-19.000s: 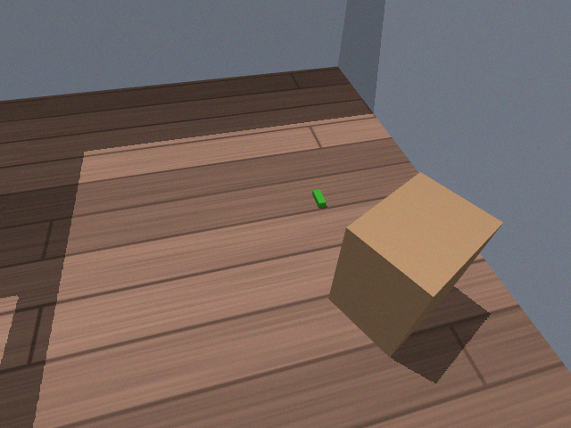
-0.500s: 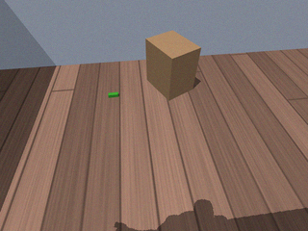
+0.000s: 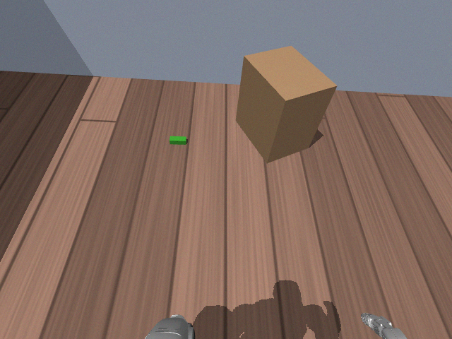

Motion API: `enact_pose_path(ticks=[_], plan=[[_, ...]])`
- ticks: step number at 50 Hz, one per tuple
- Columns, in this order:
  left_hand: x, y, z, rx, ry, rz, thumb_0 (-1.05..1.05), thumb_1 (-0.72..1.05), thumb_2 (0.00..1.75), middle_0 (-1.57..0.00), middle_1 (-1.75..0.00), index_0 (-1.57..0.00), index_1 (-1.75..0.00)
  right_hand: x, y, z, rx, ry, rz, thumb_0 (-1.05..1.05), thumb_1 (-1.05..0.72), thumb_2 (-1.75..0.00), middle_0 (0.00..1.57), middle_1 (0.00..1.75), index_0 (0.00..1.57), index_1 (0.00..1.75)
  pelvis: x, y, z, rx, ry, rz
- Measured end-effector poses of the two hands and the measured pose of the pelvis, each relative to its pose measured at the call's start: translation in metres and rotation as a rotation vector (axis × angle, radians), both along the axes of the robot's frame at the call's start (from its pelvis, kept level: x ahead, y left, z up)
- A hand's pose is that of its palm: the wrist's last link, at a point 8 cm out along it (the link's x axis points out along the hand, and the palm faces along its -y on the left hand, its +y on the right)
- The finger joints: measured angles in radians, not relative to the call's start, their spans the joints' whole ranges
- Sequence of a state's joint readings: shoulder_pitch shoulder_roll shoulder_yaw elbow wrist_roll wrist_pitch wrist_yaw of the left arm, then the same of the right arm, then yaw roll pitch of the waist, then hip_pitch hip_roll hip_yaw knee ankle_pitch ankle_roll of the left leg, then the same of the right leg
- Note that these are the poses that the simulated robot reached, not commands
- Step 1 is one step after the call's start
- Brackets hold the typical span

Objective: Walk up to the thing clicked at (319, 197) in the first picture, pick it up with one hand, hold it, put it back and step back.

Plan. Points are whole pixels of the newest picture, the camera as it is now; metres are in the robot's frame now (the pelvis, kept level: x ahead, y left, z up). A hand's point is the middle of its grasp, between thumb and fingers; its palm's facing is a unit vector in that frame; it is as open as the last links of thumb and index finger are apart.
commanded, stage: walk up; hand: left
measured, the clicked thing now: (178, 140) +1.18 +0.30 -0.73
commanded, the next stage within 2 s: none
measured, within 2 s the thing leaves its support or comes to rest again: neither
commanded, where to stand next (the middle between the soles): +0.81 +0.00 m, yaw -2 degrees
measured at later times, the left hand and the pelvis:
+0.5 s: hand (129, 225) +0.34 +0.22 -0.10, palm faces -0.05 -0.90 -0.43, open 7.4 cm; pelvis +0.24 -0.05 +0.01, yaw -3 degrees
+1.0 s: hand (129, 185) +0.47 +0.27 -0.14, palm faces -0.03 -0.94 -0.35, open 7.4 cm; pelvis +0.44 +0.00 +0.01, yaw +0 degrees
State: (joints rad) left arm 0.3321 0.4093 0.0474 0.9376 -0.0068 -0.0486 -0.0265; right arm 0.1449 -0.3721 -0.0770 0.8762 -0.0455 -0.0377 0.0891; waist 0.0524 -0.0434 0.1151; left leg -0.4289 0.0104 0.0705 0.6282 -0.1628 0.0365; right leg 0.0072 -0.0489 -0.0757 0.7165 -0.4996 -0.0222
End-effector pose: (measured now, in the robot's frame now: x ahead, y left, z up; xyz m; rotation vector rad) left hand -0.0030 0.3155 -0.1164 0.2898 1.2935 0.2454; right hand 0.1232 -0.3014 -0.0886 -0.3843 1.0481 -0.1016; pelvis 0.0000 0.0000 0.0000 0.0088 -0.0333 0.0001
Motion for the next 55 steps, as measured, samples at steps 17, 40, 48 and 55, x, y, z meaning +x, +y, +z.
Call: enact_pose_path(ticks=[17, 40, 48, 55], plan=[[0.260, -0.014, 0.048, 0.040, -0.173, -0.203, 0.01, 0.90, 0.90, -0.20, -0.30, -0.20, -0.30, 0.068, -0.036, 0.002, 0.021, 0.038, -0.175, 0.01, -0.91, -0.90, 0.20, 0.30, 0.20, 0.30, 0.163, -0.018, 0.016, 0.028, -0.019, -0.056], [0.379, -0.038, 0.050, 0.060, -0.120, -0.079, 0.01, 0.89, 0.90, -0.21, -0.30, -0.20, -0.30, 0.303, -0.057, 0.003, 0.028, 0.082, -0.060, 0.01, -0.91, -0.90, 0.20, 0.30, 0.20, 0.30, 0.354, -0.043, 0.021, -0.028, -0.004, -0.011], [0.443, -0.003, 0.011, 0.020, -0.065, -0.052, 0.01, 0.90, 0.90, -0.20, -0.30, -0.20, -0.30, 0.401, -0.023, 0.015, -0.034, -0.023, -0.028, 0.01, -0.91, -0.90, 0.20, 0.30, 0.20, 0.30, 0.426, -0.009, 0.005, -0.023, -0.011, -0.004], [0.521, 0.001, 0.021, -0.018, -0.113, -0.101, 0.01, 0.90, 0.90, -0.20, -0.30, -0.20, -0.30, 0.427, -0.005, 0.032, -0.027, -0.029, -0.084, 0.00, -0.91, -0.90, 0.20, 0.30, 0.20, 0.30, 0.475, 0.001, 0.021, -0.024, -0.019, -0.006]])
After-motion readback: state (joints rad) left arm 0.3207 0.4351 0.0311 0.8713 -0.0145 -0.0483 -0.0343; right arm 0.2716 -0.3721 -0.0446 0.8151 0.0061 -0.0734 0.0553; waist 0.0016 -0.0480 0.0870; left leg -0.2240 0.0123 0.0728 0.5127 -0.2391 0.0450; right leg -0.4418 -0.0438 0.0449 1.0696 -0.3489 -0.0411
